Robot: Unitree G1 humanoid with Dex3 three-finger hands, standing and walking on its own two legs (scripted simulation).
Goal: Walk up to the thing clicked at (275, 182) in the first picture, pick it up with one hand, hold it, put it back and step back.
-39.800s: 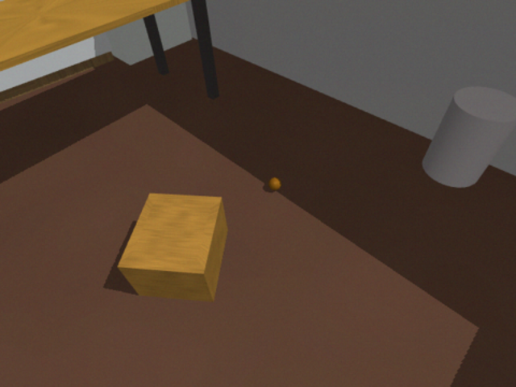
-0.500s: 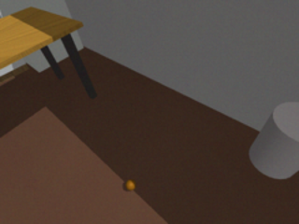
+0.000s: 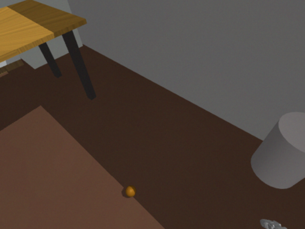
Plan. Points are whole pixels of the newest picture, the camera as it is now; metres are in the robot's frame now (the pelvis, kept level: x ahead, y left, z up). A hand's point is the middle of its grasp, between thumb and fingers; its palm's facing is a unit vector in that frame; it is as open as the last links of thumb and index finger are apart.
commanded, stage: walk up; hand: left
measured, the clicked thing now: (130, 191) +0.46 +0.21 -0.73
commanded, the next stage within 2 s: stand in 0.40 s
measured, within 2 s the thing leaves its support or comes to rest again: neither
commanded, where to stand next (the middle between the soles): +0.06 +0.01 m, yaw -6 degrees
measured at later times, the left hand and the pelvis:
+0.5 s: hand out of the picture +0.07 +0.25 -0.14, palm faces -0.03 -0.93 -0.36, open 7.3 cm; pelvis +0.00 -0.01 +0.01, yaw +0 degrees
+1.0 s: hand out of the picture +0.09 +0.24 -0.14, palm faces -0.02 -0.94 -0.34, open 7.3 cm; pelvis +0.01 -0.01 +0.02, yaw +0 degrees
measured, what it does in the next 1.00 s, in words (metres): stands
